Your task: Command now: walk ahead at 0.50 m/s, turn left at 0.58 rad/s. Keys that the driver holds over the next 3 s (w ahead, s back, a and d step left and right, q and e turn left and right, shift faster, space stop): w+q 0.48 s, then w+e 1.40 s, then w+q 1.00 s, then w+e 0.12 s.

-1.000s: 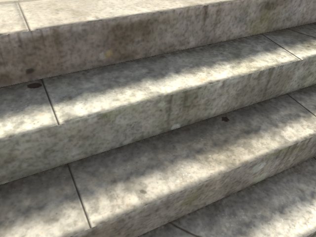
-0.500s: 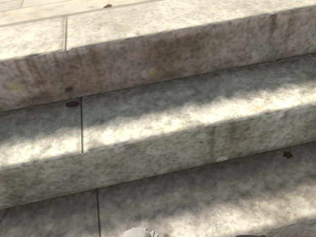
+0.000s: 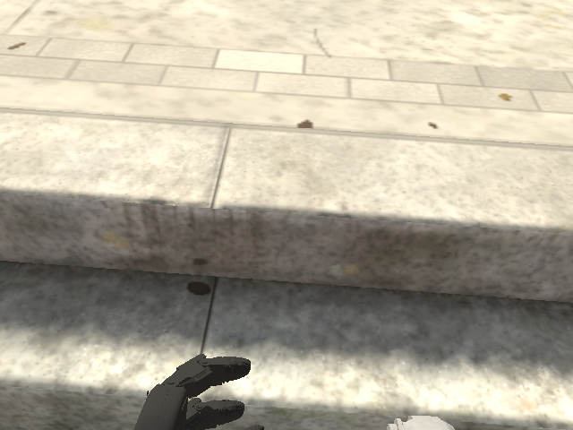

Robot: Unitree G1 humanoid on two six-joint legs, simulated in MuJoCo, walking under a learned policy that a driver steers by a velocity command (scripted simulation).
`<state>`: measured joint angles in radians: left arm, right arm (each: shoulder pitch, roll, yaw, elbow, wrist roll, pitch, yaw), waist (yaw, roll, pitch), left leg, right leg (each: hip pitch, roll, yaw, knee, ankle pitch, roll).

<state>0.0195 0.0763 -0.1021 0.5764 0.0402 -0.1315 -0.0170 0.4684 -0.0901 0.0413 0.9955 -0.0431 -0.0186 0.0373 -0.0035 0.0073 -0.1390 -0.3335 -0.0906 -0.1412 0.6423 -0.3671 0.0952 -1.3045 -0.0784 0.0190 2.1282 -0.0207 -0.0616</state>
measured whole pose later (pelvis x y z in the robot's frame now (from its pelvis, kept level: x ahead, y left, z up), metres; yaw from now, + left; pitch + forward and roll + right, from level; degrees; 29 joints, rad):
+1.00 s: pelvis +0.49 +0.10 +0.32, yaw +12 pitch +1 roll +2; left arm 0.34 0.22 0.06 0.93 -0.04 -0.07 -0.04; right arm 0.12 -0.21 -0.03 0.80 -0.03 -0.06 0.03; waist 0.03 -0.02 -0.01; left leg -0.60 0.18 0.26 1.02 -0.41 0.03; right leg -0.62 -0.05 0.10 1.81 -0.04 -0.12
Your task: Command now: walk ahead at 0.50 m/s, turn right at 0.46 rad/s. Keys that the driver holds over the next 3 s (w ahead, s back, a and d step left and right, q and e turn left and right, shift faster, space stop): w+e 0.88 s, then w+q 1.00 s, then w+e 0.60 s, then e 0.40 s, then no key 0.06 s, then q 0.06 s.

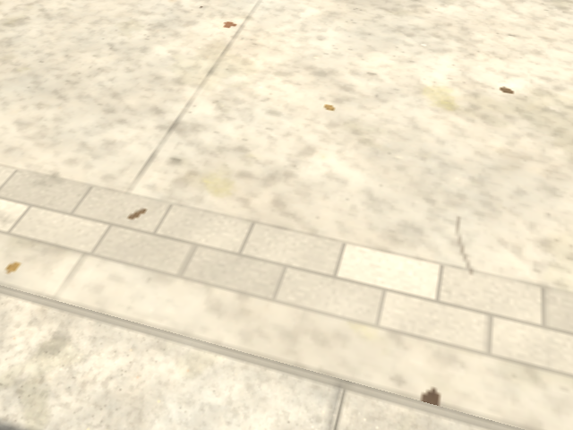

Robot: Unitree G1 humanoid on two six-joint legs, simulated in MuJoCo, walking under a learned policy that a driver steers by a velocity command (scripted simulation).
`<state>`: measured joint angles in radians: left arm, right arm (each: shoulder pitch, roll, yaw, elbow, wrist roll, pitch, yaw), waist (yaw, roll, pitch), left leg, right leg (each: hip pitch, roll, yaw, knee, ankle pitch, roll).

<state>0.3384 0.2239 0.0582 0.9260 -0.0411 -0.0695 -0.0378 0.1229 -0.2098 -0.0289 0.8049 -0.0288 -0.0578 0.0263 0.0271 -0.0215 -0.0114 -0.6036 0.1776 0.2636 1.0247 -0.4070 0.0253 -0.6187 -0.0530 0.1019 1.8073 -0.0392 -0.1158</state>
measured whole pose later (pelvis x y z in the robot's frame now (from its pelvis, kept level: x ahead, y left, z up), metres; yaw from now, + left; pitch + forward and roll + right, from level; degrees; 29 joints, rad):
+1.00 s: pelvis +0.56 -0.14 +0.25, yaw -34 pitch +5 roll +3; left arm 0.55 0.19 0.02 0.86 0.00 -0.04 0.04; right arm -0.14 -0.24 -0.03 0.60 0.03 -0.13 0.03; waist 0.10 0.03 -0.04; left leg -0.57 -0.08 0.04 0.43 0.09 0.07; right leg 0.11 0.12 0.35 0.33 -0.42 -0.15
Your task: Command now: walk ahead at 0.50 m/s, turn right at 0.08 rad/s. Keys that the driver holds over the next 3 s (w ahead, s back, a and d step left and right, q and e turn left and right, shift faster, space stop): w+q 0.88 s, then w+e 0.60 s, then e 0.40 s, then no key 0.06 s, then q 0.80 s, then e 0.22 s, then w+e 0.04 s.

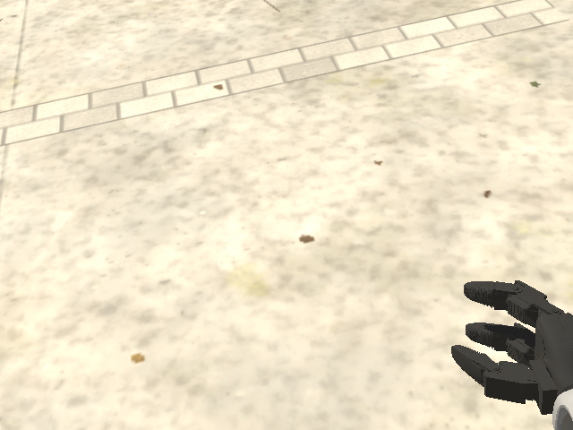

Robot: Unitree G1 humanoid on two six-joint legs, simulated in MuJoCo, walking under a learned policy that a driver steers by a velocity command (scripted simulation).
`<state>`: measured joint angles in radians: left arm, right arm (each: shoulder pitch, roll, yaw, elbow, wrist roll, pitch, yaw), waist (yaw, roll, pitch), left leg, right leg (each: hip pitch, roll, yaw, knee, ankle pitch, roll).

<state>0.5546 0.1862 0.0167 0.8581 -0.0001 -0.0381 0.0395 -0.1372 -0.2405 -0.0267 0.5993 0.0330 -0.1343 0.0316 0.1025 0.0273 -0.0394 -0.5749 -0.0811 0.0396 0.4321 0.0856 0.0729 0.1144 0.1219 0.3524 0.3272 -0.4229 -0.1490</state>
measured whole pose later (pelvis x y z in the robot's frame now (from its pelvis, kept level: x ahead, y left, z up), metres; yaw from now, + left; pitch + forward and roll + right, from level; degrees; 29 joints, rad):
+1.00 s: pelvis +0.51 +0.17 -0.01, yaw +30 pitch +4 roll -1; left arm 0.37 0.29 0.07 0.84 -0.02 -0.07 0.00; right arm 0.05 -0.24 -0.04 0.59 0.01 -0.04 0.04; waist 0.08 0.01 0.00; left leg -0.55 0.02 0.02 0.65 -0.17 0.07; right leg -0.11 -0.10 -0.11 0.68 -0.50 0.04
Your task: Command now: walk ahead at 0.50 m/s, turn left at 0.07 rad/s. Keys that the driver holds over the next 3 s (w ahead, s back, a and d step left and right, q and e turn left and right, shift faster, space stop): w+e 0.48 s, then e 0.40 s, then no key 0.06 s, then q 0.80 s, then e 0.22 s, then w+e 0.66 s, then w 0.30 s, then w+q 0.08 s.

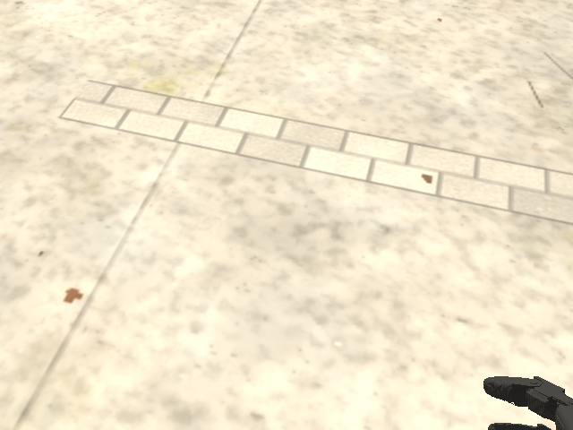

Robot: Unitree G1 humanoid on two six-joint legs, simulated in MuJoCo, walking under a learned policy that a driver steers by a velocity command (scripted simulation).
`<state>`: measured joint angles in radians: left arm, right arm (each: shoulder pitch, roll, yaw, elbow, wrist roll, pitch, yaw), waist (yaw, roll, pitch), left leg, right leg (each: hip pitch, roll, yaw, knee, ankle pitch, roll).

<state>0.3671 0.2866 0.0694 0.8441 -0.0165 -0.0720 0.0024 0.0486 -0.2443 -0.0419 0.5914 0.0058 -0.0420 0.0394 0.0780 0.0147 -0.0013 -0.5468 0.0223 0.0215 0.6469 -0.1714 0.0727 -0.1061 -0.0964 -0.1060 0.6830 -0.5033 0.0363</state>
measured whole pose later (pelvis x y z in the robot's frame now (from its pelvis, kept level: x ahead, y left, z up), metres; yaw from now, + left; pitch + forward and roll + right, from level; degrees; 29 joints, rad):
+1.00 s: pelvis +0.46 -0.07 +0.01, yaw -31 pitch +3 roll +0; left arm 0.19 0.29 0.08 0.66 0.00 0.02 0.04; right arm 0.10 -0.24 -0.05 0.69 -0.03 -0.06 -0.01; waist 0.02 -0.02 -0.01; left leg -0.45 -0.04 -0.06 0.54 -0.14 0.00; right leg -0.32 0.13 0.21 0.68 -0.42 -0.03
